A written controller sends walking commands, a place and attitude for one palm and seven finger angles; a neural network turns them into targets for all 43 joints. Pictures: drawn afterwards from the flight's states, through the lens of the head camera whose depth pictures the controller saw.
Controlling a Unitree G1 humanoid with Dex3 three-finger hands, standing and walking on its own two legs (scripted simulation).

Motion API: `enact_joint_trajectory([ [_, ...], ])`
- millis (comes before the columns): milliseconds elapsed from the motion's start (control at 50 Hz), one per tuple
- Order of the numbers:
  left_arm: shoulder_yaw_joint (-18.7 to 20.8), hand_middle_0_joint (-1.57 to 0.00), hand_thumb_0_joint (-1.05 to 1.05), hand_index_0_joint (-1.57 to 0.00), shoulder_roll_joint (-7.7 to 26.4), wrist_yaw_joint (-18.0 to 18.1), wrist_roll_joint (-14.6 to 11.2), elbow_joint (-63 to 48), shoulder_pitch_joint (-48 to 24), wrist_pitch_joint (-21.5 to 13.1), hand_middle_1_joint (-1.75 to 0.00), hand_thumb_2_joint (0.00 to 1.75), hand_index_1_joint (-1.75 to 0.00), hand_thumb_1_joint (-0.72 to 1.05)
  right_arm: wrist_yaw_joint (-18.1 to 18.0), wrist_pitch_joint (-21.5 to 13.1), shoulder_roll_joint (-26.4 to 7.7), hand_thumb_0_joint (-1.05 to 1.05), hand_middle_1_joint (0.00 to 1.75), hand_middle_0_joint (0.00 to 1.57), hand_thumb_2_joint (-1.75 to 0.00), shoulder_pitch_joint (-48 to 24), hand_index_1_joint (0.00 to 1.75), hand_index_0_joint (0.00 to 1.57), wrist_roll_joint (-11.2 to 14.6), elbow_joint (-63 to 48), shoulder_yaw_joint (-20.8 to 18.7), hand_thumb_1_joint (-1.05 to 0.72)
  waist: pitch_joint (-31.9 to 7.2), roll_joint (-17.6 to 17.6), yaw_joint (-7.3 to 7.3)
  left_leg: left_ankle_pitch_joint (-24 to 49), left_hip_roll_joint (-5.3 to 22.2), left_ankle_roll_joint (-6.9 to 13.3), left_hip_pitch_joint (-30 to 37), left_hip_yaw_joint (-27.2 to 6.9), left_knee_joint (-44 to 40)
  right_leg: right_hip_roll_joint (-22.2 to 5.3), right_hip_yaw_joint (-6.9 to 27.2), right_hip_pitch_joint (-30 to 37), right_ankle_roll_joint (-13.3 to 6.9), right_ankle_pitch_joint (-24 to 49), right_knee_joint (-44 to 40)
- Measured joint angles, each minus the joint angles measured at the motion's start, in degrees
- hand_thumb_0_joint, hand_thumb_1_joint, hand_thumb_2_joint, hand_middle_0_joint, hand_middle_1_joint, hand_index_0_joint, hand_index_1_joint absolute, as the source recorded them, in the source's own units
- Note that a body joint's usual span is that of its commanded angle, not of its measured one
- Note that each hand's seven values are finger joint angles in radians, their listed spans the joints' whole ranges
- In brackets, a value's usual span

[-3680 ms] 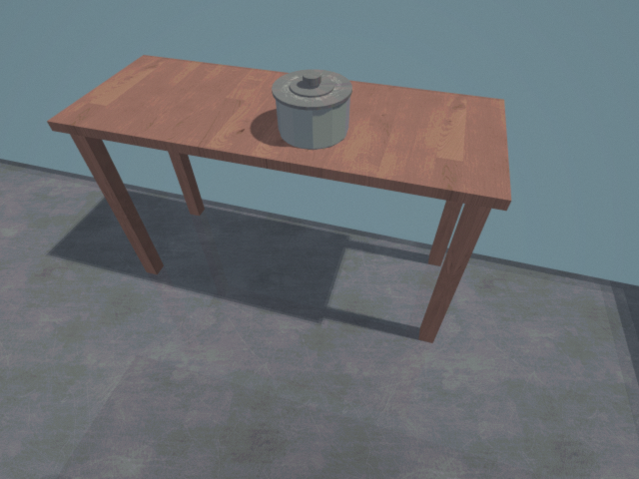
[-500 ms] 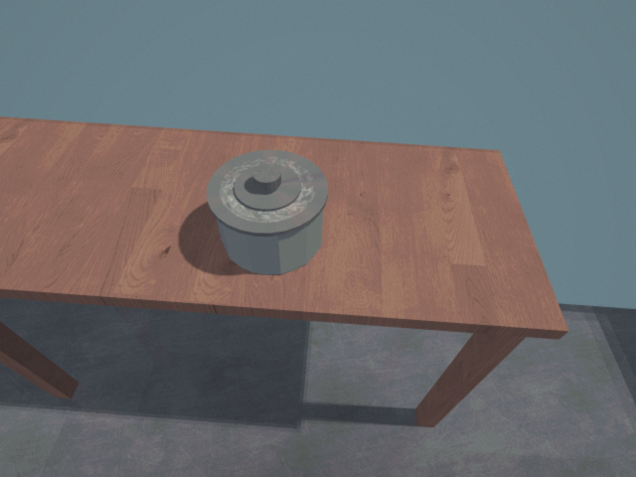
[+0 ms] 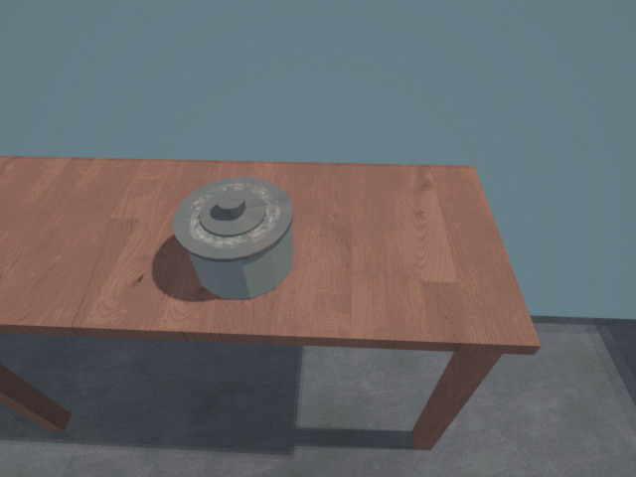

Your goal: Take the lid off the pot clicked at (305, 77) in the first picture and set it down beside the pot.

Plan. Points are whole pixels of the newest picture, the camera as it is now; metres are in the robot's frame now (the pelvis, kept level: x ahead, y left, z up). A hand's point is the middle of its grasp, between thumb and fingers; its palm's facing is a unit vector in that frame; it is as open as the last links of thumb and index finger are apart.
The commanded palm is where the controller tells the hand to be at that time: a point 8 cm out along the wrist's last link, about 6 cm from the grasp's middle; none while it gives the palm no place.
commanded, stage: come to a stop and stand still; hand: left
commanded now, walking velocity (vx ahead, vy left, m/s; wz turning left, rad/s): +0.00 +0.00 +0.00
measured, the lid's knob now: (231, 203) +0.50 +0.16 +0.06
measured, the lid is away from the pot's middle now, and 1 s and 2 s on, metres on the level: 0.00 0.00 0.00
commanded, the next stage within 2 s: look again from close up in 0.28 s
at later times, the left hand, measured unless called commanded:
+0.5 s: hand out of the picture -0.02 +0.17 -0.18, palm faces +0.04 -0.98 -0.17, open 7.4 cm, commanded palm none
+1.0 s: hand out of the picture +0.04 +0.25 -0.18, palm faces -0.01 -0.97 -0.23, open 7.4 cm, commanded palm none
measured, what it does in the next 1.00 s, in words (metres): shifts its weight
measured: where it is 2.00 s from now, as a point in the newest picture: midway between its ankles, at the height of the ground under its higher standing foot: outside the picture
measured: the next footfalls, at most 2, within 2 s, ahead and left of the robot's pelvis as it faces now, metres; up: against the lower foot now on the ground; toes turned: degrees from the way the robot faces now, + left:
none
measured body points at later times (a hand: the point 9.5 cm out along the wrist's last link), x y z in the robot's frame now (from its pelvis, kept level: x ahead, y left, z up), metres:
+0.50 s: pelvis +0.02 +0.02 -0.01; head +0.02 +0.01 +0.44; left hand -0.02 +0.22 -0.17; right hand +0.04 -0.22 -0.17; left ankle +0.02 +0.14 -0.74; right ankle -0.03 -0.08 -0.74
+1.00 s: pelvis +0.01 +0.06 -0.01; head +0.03 +0.06 +0.44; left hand +0.04 +0.30 -0.16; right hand +0.03 -0.17 -0.16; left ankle +0.02 +0.14 -0.74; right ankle -0.03 -0.08 -0.74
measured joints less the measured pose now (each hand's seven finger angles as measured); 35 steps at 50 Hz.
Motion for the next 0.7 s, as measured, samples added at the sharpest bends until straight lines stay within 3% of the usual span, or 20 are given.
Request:
enact_joint_trajectory([
  [240, -0.44, -0.2, 0.01, -0.2, -2.77, 0.19, 0.26, 2.12, 4.18, -0.5, -0.29, 0.9, -0.29, 0.91, -0.63, -0.89, 0.69, 0.0, 0.3, 0.2, -0.9, -3.18, 0.3, 0.2, 0.27, -1.38, 0.08, -0.91, -0.44, -0.54, 1.55, -1.14, -0.19, 0.01, 1.0, -0.03, 0.02, -0.16, -0.03, 1.38, 0.15, -0.79, -0.68],
  [380, -0.56, -0.2, 0.01, -0.2, -3.03, 0.23, 0.44, 2.43, 4.96, -0.7, -0.29, 0.9, -0.29, 0.91, -0.96, -1.04, -0.63, 0.01, 0.3, 0.2, -0.9, -4.4, 0.3, 0.2, 0.28, -1.76, -0.12, -0.92, -0.87, -0.97, 2.2, -1.67, -0.58, 0.29, 1.43, -0.01, 0.12, -0.55, -0.05, 1.98, 0.48, -1.2, -0.83],
  [460, -0.94, -0.2, 0.01, -0.2, -3.41, 1.13, 1.13, 0.18, 5.79, -2.02, -0.29, 0.9, -0.29, 0.91, -0.21, -0.53, -2.28, 0.02, 0.3, 0.2, -0.9, -4.88, 0.3, 0.2, 0.22, -5.89, -0.59, -0.93, -0.53, 0.43, 2.32, -6.56, -0.34, 2.13, -3.59, -1.16, 9.58, 0.32, 0.23, -0.42, 0.8, -1.39, 0.95],
  [540, -0.99, -0.21, 0.01, -0.2, -2.18, 1.02, 1.0, -1.62, 5.88, -1.39, -0.29, 0.9, -0.29, 0.91, 0.07, -1.37, -2.35, 0.01, 0.3, 0.2, -0.9, -4.65, 0.3, 0.2, 0.19, -8.7, -0.79, -0.92, -1.01, 0.02, 1.43, -8.07, -1.41, 2.39, -3.62, -1.0, 9.97, -0.37, 0.4, -2.67, 1.44, -4.04, 5.56],
  [700, -0.79, -0.2, 0.01, -0.2, 1.11, 0.98, 0.75, -5.56, 2.92, -0.08, -0.29, 0.9, -0.29, 0.91, -0.1, -1.49, -2.09, 0.01, 0.3, 0.2, -0.9, -4.35, 0.3, 0.2, 0.1, -9.83, 0.09, -0.94, -1.35, -1.39, 1.93, -8.28, -3.37, 4.06, -3.43, 0.34, 10.51, -2.5, 1.54, -3.19, 3.19, -4.95, 7.37],
])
